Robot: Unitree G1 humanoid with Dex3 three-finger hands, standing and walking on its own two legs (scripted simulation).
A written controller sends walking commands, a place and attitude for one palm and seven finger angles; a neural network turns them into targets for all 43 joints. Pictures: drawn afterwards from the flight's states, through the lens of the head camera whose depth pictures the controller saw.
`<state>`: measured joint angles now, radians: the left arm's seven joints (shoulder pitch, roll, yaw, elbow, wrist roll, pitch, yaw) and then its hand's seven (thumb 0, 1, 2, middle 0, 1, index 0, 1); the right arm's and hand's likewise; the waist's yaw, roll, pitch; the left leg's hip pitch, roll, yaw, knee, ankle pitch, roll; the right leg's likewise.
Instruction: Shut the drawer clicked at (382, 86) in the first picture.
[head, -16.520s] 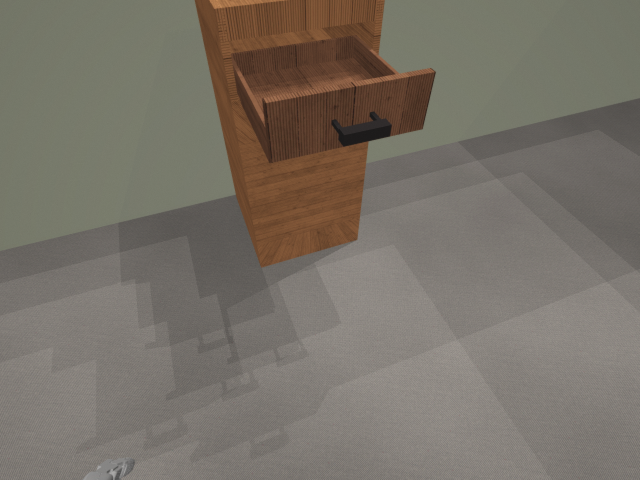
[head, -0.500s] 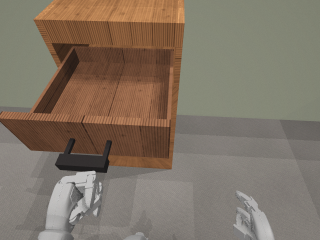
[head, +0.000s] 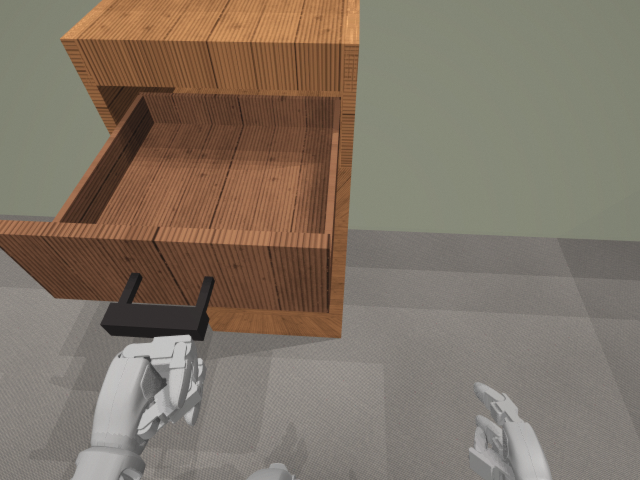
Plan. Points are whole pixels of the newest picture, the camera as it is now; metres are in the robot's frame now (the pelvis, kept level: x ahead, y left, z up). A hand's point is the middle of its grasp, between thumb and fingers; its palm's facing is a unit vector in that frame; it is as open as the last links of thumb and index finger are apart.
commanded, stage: push the drawer shut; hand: left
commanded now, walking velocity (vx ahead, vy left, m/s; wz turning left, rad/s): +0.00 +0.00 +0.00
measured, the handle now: (163, 302) +0.30 +0.20 +0.08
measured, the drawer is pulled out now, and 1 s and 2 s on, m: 0.30 0.21 0.08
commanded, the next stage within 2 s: none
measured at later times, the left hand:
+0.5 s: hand (191, 359) +0.24 +0.15 +0.07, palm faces -0.05 -1.00 -0.07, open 2.9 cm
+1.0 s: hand (213, 301) +0.31 +0.14 +0.08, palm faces -0.05 -1.00 -0.06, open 3.1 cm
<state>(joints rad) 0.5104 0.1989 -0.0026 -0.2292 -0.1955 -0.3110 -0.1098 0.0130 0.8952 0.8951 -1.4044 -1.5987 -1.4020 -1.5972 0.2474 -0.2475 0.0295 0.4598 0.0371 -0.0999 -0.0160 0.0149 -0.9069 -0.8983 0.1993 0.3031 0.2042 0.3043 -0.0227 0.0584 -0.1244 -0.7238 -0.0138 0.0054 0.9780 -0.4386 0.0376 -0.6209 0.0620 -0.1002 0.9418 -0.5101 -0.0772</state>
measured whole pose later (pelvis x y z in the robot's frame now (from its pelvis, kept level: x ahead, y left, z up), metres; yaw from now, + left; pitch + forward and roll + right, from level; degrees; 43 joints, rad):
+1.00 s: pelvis -0.02 +0.01 +0.01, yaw +0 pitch +9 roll -1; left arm -0.10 0.21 0.01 0.30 -0.17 -0.31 -0.05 0.01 0.76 0.93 -1.40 -1.60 -1.40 -1.60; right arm 0.23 -0.26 0.04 0.60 0.04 -0.10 -0.02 0.01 -0.91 -0.90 0.20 0.30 0.20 0.30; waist -0.03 0.04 -0.06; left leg -0.67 -0.03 0.02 0.87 -0.36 0.05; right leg -0.57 0.04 -0.09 0.85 -0.44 -0.06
